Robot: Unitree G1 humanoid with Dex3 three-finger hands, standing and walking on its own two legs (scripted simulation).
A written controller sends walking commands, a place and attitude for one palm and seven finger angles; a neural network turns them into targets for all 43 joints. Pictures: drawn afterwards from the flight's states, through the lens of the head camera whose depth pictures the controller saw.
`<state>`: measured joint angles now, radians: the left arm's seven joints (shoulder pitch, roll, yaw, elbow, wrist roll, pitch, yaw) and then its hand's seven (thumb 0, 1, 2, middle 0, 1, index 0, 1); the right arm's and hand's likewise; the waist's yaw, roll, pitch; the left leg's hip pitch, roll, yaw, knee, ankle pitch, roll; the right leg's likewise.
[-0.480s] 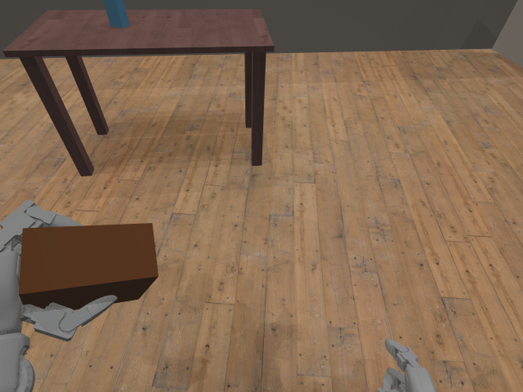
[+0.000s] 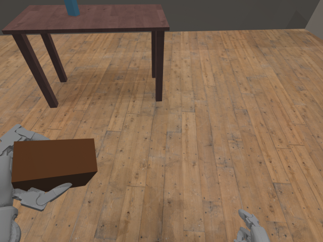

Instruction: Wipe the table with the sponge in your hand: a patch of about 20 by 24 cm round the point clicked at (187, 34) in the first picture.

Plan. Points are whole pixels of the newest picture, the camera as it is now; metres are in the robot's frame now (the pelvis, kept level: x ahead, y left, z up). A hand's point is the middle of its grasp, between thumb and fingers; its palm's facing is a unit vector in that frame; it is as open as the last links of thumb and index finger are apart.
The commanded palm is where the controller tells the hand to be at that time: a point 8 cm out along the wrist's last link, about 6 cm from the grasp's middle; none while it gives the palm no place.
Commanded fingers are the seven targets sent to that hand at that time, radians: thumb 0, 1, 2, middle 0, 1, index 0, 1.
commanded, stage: walk to a spot facing it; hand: left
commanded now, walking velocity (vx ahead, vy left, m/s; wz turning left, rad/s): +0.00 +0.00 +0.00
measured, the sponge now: (67, 166) +0.22 +0.20 +0.14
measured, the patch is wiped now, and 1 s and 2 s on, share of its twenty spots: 0.00 0.00 0.00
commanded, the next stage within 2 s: none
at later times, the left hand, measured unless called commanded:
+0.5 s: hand (17, 160) +0.22 +0.28 +0.17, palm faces +0.55 -0.74 -0.39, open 10.6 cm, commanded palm +0.15 +0.31 +0.18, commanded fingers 0.00 0.10 1.30 -1.20 -1.60 -1.20 -1.60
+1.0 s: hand (20, 131) +0.28 +0.31 +0.17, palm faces +0.71 -0.58 -0.41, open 10.6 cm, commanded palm +0.21 +0.33 +0.18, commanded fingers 0.00 0.10 1.30 -1.20 -1.60 -1.20 -1.60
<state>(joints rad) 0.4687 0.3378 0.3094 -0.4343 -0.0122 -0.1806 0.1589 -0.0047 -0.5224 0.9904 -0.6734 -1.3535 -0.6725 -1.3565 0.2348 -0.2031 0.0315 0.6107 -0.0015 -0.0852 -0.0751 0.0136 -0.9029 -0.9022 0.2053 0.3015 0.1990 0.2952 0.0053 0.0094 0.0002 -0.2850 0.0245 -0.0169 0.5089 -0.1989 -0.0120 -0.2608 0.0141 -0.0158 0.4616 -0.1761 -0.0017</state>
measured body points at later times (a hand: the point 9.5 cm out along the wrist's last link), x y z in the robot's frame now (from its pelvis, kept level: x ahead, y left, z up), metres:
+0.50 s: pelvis +0.05 +0.01 +0.00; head +0.05 +0.02 +0.45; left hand +0.18 +0.32 +0.19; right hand +0.20 -0.19 -0.11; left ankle +0.05 +0.13 -0.74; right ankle +0.06 -0.12 -0.69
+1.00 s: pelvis +0.17 +0.01 -0.02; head +0.20 +0.03 +0.43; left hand +0.24 +0.34 +0.19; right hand +0.44 -0.15 -0.09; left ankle +0.18 +0.14 -0.74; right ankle +0.12 -0.12 -0.70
